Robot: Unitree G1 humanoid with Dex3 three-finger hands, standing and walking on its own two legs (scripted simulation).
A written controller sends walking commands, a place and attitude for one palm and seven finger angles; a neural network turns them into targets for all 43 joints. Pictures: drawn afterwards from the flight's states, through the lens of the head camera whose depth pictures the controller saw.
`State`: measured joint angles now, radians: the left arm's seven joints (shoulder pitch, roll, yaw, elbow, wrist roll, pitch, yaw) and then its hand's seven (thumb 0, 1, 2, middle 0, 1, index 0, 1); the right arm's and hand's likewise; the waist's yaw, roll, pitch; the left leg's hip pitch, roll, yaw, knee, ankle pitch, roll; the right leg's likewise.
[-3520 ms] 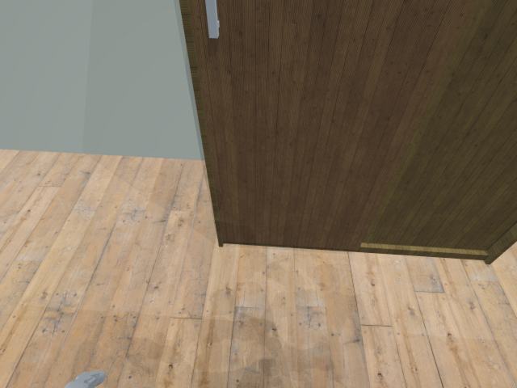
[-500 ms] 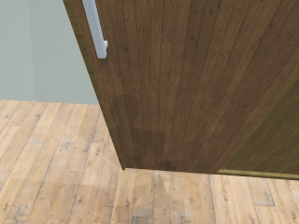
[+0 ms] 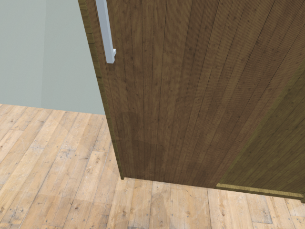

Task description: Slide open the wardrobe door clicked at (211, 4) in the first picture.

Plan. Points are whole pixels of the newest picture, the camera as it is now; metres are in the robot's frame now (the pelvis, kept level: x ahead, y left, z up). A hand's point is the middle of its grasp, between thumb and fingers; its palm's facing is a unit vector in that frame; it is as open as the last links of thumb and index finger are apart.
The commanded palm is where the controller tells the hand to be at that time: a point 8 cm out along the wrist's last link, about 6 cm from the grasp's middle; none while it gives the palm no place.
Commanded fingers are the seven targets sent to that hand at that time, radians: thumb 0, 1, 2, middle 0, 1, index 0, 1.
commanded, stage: come to a stop and stand still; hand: left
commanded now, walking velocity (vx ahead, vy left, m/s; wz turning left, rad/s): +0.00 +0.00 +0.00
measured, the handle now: (107, 27) +0.54 +0.16 +0.27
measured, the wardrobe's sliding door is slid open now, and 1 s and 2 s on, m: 0.00 0.00 0.00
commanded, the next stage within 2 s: look again from close up in 0.74 s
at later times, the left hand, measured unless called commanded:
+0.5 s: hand out of the picture -0.03 +0.20 -0.18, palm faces +0.06 -0.98 -0.21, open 7.4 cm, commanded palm none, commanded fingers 0.00 0.90 0.90 -0.20 -0.30 -0.20 -0.30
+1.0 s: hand out of the picture -0.05 +0.19 -0.18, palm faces +0.07 -0.98 -0.18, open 7.4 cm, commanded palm none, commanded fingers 0.00 0.90 0.90 -0.20 -0.30 -0.20 -0.30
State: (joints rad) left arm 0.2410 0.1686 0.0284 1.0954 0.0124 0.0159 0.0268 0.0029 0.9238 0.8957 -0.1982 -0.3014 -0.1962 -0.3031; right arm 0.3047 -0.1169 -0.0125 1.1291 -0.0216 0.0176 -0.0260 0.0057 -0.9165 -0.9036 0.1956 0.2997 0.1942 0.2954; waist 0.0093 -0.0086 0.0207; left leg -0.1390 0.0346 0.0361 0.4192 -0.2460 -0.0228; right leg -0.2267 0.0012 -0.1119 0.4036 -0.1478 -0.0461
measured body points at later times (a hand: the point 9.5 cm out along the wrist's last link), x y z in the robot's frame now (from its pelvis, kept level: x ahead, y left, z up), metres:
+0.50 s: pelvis -0.03 +0.02 -0.01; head -0.06 +0.01 +0.44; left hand -0.03 +0.25 -0.16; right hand -0.03 -0.18 -0.17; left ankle -0.01 +0.13 -0.74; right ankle +0.05 -0.09 -0.74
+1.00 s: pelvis -0.03 +0.02 -0.01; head -0.04 +0.02 +0.44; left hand -0.05 +0.24 -0.17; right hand -0.05 -0.20 -0.16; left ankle -0.01 +0.13 -0.74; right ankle +0.05 -0.08 -0.74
